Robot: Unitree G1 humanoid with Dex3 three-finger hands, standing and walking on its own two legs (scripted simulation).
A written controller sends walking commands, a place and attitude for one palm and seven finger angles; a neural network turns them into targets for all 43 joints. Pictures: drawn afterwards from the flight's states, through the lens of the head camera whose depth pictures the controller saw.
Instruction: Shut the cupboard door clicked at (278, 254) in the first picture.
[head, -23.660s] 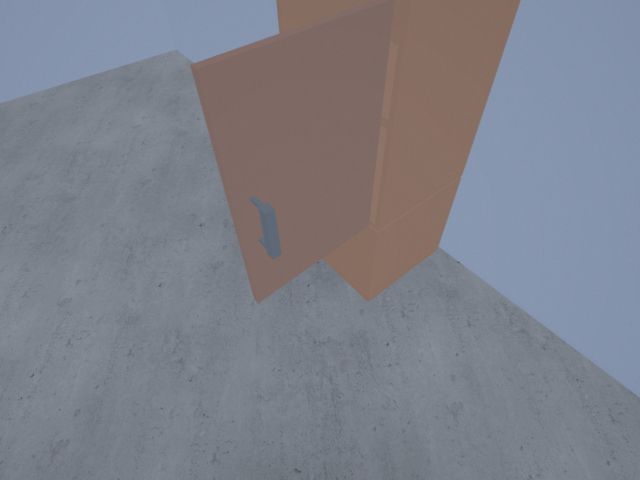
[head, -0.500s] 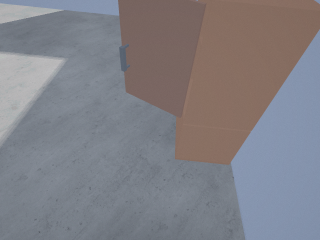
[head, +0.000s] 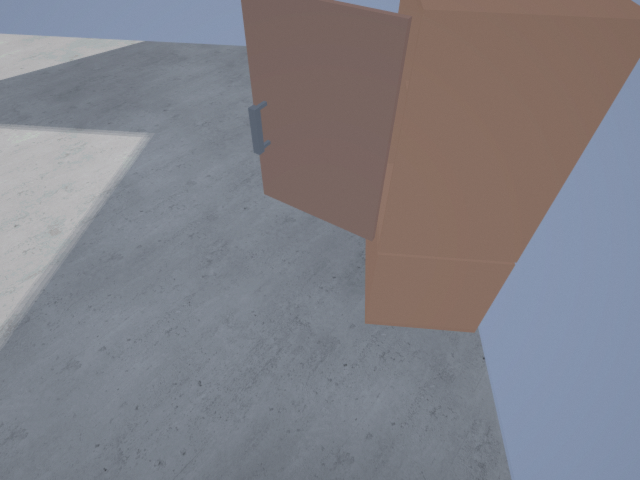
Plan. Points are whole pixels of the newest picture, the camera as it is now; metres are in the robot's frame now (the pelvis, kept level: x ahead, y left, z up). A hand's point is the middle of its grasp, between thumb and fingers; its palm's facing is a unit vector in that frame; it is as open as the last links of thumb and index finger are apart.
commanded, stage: let the arm hang, fingers relaxed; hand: left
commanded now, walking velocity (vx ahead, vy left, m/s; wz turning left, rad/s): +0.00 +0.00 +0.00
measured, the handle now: (261, 127) +0.97 +0.22 -0.08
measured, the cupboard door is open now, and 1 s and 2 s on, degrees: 63 63 63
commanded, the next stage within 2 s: look to check the result in 0.30 s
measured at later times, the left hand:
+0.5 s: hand out of the picture +0.01 +0.17 -0.18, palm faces +0.03 -0.98 -0.19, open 7.4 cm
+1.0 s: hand out of the picture +0.04 +0.17 -0.17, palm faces +0.03 -0.98 -0.21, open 7.4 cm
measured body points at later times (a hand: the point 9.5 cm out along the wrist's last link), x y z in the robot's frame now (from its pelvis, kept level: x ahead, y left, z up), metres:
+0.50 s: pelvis +0.02 +0.00 +0.00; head +0.03 +0.00 +0.45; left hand +0.01 +0.22 -0.16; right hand +0.02 -0.24 -0.15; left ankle +0.07 +0.10 -0.74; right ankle -0.01 -0.13 -0.74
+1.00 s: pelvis +0.04 -0.01 +0.00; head +0.05 -0.01 +0.45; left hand +0.04 +0.23 -0.16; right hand +0.06 -0.26 -0.15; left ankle +0.07 +0.10 -0.74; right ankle -0.01 -0.13 -0.74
